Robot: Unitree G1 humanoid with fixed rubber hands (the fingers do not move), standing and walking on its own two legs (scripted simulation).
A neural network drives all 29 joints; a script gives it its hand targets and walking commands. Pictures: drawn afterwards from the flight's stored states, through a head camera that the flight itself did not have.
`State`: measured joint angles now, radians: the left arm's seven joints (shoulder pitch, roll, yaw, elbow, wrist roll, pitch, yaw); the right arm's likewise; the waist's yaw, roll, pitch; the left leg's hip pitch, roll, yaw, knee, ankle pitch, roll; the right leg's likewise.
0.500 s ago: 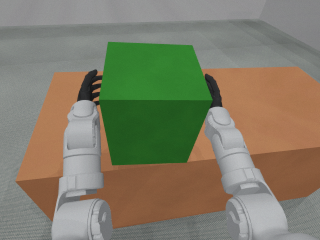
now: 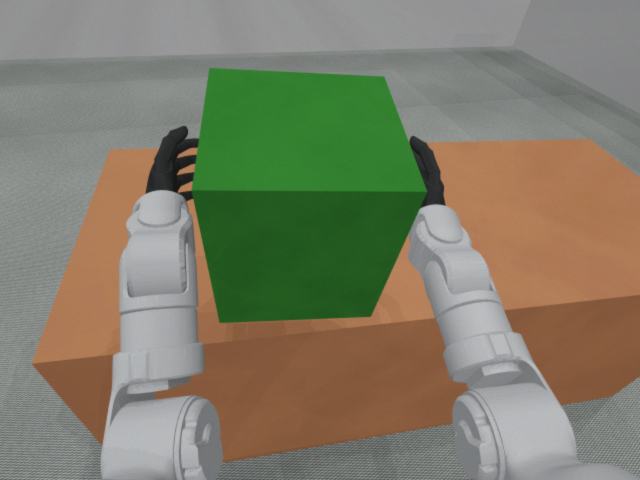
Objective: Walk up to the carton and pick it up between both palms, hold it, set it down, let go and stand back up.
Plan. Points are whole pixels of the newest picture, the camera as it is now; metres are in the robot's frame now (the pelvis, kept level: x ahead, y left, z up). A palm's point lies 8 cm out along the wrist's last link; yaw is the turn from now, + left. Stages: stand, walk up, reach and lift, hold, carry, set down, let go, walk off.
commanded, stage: hold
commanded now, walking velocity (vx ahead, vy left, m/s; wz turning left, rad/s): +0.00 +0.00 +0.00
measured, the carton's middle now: (298, 205) +0.41 +0.00 +0.16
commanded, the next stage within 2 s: none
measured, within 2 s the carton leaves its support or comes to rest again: neither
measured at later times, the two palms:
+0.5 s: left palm (153, 196) +0.36 +0.16 +0.21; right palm (421, 195) +0.36 -0.14 +0.20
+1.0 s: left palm (158, 198) +0.35 +0.16 +0.21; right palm (428, 197) +0.36 -0.14 +0.20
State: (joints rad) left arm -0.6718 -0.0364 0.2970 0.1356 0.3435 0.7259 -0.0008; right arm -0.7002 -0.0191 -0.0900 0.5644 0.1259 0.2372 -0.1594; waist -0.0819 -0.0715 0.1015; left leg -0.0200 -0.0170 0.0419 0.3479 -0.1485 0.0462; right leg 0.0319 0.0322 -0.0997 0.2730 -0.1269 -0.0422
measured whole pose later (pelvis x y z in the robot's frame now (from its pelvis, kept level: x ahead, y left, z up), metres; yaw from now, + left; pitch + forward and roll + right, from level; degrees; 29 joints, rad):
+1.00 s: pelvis +0.00 +0.00 +0.00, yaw +0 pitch -12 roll -1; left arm -0.64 -0.05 0.33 0.01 0.36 0.83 -0.04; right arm -0.70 -0.01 -0.05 0.47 0.15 0.35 -0.18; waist -0.08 -0.06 0.10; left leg 0.01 -0.02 0.05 0.33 -0.14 0.04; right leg 0.04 0.03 -0.09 0.29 -0.13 -0.05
